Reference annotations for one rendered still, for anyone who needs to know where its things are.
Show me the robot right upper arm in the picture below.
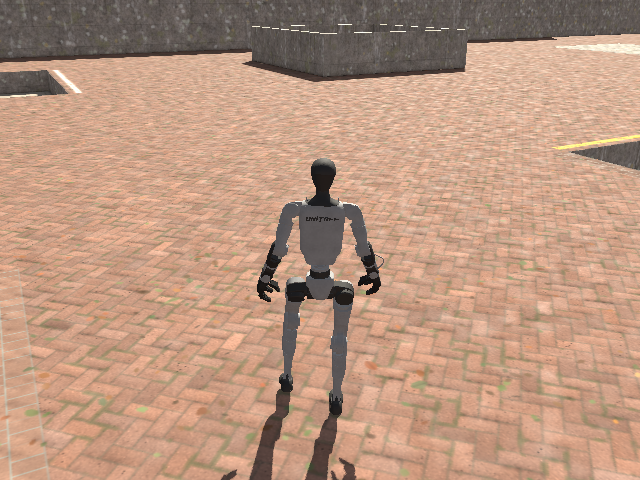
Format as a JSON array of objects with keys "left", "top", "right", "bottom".
[{"left": 343, "top": 202, "right": 371, "bottom": 257}]

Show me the robot left foot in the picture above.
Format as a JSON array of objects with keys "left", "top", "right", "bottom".
[{"left": 279, "top": 373, "right": 293, "bottom": 392}]

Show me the robot right hand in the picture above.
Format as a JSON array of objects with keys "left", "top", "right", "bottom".
[{"left": 358, "top": 275, "right": 381, "bottom": 295}]

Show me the robot right shin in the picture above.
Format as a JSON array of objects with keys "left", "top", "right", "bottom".
[{"left": 332, "top": 336, "right": 348, "bottom": 401}]

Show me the robot right forearm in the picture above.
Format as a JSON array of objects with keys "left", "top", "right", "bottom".
[{"left": 361, "top": 241, "right": 379, "bottom": 279}]

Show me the robot left forearm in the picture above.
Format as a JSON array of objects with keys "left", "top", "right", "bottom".
[{"left": 260, "top": 241, "right": 282, "bottom": 283}]

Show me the robot left hand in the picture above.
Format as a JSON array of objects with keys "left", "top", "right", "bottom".
[{"left": 257, "top": 277, "right": 280, "bottom": 302}]

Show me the robot left upper arm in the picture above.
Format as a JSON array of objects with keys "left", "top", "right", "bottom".
[{"left": 272, "top": 201, "right": 302, "bottom": 257}]

